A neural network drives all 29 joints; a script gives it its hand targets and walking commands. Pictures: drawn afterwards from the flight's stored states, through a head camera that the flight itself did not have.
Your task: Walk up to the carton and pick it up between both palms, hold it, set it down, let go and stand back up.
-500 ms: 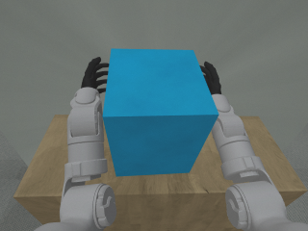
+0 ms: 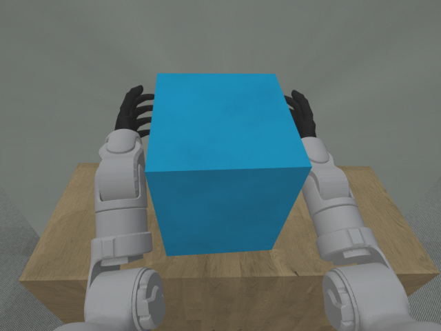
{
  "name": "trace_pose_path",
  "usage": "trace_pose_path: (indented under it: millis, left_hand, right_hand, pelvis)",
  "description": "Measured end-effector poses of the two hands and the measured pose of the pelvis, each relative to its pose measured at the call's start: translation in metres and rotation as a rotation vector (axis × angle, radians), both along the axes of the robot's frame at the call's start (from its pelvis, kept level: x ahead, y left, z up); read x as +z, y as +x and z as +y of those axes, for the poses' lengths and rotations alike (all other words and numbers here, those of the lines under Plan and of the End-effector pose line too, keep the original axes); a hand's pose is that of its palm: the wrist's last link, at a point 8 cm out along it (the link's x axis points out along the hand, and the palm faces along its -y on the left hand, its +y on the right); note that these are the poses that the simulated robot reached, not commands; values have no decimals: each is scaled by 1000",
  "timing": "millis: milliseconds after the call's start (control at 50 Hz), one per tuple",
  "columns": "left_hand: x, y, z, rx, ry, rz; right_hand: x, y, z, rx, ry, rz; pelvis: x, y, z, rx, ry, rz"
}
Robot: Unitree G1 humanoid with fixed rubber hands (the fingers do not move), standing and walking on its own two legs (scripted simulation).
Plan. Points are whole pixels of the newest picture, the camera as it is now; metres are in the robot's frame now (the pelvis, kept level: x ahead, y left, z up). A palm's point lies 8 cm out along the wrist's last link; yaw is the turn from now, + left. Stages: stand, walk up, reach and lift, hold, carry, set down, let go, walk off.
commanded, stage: hold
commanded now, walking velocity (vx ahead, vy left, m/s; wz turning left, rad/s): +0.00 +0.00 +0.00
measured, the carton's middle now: (218, 168) +0.35 +0.00 +0.14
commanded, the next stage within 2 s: set down in 0.36 s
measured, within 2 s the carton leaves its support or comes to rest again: neither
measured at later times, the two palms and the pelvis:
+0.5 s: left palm (127, 134) +0.37 +0.15 +0.21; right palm (300, 134) +0.37 -0.14 +0.20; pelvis +0.00 +0.00 +0.00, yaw +0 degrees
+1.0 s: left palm (134, 150) +0.39 +0.15 +0.15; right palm (290, 158) +0.37 -0.14 +0.14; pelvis +0.02 +0.01 +0.00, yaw +1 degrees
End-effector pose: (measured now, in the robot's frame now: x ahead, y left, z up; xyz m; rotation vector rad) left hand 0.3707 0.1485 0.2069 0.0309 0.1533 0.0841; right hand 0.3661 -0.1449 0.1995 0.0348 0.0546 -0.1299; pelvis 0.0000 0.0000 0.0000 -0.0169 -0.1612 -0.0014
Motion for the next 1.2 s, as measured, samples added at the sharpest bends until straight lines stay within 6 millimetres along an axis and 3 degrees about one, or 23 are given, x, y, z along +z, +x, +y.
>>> trace_pose_path:
  millis: [520,700,780,940,1040,1200]
  left_hand:
    - [0,-3,3,7,-1,-29]
    - [11,12,-1,-36,8,-109]
    - [-2,19,0,-64,19,-99]
    - [-49,23,4,-74,31,-36]
    - [-58,26,4,-71,12,-57]
    - [-43,39,-5,-111,23,-78]
  right_hand:
    - [7,1,2,11,2,-31]
    - [8,6,-2,-25,-13,-119]
    - [-10,7,-1,-42,-22,-111]
    - [-56,8,4,-50,-45,-58]
    - [-54,10,4,-59,-59,-84]
    - [-41,10,-3,-102,-74,-101]
  pelvis:
    - [0,2,-1,6,-3,-2]
    - [1,7,-1,12,5,1]
    - [1,13,1,12,4,-13]
    - [0,21,6,18,-7,-6]
    - [0,22,8,22,-12,26]
    - [1,24,13,12,-12,34]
